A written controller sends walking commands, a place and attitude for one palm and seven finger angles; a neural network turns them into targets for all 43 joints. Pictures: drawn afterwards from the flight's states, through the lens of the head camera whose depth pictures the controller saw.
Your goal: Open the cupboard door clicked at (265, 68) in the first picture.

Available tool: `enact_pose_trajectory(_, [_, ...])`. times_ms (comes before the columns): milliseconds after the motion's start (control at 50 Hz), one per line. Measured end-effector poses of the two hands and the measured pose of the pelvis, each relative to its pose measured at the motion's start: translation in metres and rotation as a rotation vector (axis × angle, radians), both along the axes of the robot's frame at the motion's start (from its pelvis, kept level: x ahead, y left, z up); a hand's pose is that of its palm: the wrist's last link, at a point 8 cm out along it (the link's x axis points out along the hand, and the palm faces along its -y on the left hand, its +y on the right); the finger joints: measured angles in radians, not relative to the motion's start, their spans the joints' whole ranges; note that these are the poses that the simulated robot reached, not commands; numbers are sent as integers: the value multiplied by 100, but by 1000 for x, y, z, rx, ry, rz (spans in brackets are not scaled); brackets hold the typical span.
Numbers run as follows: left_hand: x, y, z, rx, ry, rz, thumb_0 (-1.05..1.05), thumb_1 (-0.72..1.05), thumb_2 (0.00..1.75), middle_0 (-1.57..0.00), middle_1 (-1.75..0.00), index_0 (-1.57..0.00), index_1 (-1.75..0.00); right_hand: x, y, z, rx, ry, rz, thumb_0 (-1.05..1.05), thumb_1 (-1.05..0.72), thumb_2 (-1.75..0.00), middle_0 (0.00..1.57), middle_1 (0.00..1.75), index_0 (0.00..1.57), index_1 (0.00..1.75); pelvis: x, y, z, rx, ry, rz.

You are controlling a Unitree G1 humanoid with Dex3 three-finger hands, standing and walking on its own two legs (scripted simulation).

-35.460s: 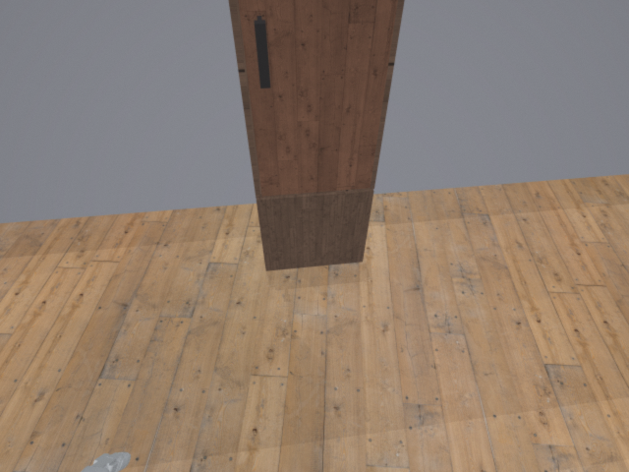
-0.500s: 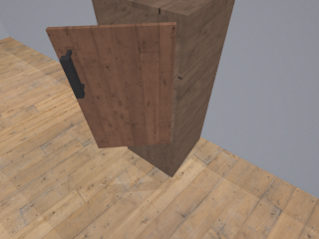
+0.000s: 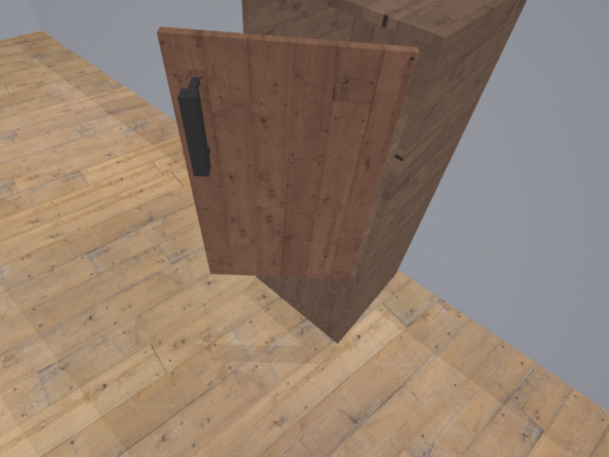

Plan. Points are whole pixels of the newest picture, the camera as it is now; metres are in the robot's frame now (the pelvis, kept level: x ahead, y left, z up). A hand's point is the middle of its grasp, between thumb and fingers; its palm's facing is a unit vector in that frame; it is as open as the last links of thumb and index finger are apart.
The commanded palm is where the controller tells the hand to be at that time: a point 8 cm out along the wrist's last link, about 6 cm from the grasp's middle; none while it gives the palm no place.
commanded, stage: come to a stop and stand still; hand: left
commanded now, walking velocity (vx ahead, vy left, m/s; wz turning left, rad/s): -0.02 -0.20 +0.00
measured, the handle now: (198, 128) +0.54 +0.22 +0.12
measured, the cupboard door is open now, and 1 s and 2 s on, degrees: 40 40 40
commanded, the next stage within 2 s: none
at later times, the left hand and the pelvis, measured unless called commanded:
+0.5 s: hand out of the picture +0.05 +0.16 -0.16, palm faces +0.00 -0.97 -0.26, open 7.3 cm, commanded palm none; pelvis -0.01 -0.04 +0.00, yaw +1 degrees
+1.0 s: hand out of the picture -0.03 +0.16 -0.17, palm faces +0.05 -0.97 -0.22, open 7.4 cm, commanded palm none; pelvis -0.04 -0.04 +0.01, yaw +2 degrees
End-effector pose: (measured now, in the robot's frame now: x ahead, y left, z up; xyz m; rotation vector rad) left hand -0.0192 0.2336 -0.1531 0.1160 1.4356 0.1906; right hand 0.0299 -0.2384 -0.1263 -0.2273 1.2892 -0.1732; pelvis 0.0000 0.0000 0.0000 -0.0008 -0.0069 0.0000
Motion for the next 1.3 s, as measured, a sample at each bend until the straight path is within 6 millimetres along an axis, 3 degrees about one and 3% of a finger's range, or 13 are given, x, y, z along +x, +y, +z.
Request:
enact_pose_trajectory(120, [18,0,8,-26,-20,-20,0,91,90,-19,-30,-20,-30,2,21,4,12,17,-6,1,-94,-90,21,30,20,30,6,9,9,-6,14,6])
enact_pose_trajectory(280, [39,-12,10,-18,-33,-57,1,93,90,-19,-30,-20,-30,-19,14,-2,31,64,-55,1,-93,-90,21,30,20,30,1,-2,9,-2,14,-4])
enact_pose_trajectory(420, [52,-25,18,42,-126,-117,1,92,90,-20,-30,-20,-30,-38,-16,-18,66,65,-78,1,-91,-90,21,30,20,30,-11,-28,0,10,10,-4])
enact_pose_trajectory(540, [62,-31,26,83,-246,-101,1,91,90,-20,-30,-20,-30,-25,-56,-15,16,-18,-53,1,-91,-90,21,30,20,30,-16,-45,-3,-4,-18,26])
enact_pose_trajectory(640, [63,-35,28,85,-311,-89,0,91,90,-20,-30,-20,-30,-6,-76,-5,-22,-96,-21,1,-91,-90,20,30,20,30,-22,-52,-3,-3,-50,32])
enact_pose_trajectory(740, [50,-36,28,73,-306,-89,0,91,90,-20,-30,-21,-30,5,-78,5,-26,-143,13,1,-91,-90,20,30,19,30,-30,-52,0,-7,-61,30])
enact_pose_trajectory(840, [27,-32,25,60,-257,-76,0,91,90,-20,-30,-21,-30,0,-67,7,-11,-129,37,0,-91,-90,20,30,19,30,-36,-49,3,-11,-61,29])
enact_pose_trajectory(1100, [-43,-27,13,8,-74,-29,0,91,90,-20,-30,-20,-30,-55,-15,-4,56,32,6,1,-91,-90,20,30,20,30,-44,-26,7,-19,-51,26])
enact_pose_trajectory(1300, [-71,-28,7,-47,-4,-11,0,91,90,-20,-30,-20,-30,-90,23,-7,85,102,-45,1,-91,-90,21,30,20,30,-51,-3,7,-20,-41,20])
